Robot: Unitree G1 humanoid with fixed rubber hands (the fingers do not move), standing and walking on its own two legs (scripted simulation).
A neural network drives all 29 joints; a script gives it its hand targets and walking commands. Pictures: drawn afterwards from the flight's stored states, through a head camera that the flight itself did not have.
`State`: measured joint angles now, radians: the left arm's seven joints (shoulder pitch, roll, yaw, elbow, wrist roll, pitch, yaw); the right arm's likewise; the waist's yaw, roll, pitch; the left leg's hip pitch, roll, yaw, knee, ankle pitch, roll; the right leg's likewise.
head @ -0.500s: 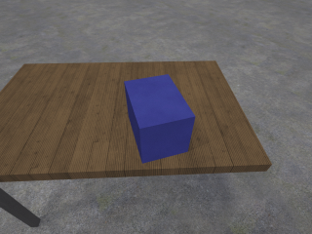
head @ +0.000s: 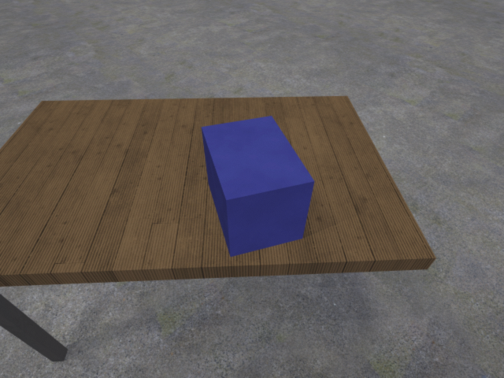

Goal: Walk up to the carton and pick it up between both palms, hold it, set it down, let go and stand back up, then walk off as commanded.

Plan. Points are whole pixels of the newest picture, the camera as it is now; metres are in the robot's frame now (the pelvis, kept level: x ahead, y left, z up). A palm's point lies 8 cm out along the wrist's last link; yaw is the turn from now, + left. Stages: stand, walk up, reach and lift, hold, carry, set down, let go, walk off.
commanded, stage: stand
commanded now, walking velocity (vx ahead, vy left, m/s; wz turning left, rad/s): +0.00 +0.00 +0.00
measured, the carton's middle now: (252, 182) +0.55 +0.03 -0.01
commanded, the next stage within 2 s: none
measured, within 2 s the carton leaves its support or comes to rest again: neither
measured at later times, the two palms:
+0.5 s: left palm out of the picture +0.08 +0.25 -0.12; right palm out of the picture +0.09 -0.29 -0.11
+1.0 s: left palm out of the picture +0.08 +0.25 -0.12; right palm out of the picture +0.10 -0.29 -0.11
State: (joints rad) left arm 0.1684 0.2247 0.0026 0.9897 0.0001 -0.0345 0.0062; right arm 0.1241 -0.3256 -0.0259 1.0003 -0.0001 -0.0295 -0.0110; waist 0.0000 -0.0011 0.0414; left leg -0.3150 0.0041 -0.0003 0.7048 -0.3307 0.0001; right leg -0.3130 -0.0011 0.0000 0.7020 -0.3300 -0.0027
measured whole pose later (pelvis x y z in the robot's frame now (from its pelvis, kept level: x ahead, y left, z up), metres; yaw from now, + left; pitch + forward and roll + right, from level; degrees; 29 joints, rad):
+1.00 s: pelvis +0.00 +0.00 +0.01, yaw +0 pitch -2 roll +0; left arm 0.13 0.23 0.00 1.06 0.00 -0.03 0.01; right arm 0.09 -0.33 -0.03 1.06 0.00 -0.03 -0.01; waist 0.00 0.00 0.05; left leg -0.31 0.00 0.00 0.64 -0.29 0.00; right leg -0.31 0.00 0.00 0.64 -0.29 0.00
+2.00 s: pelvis +0.00 +0.00 +0.01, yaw +0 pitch -2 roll +0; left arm 0.13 0.23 0.00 1.06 0.00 -0.03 0.01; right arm 0.08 -0.33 -0.03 1.07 0.00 -0.03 -0.01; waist 0.00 -0.01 0.05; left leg -0.31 0.00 0.00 0.62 -0.28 0.00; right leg -0.31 0.00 0.00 0.62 -0.28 0.00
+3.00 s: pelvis +0.00 +0.00 +0.01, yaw +0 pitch -2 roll +0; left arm 0.13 0.23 0.00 1.07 0.00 -0.03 0.01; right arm 0.08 -0.33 -0.03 1.07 0.00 -0.03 0.00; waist 0.00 -0.01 0.05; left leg -0.31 0.00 0.00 0.61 -0.28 0.00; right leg -0.31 0.00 0.00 0.62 -0.28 0.00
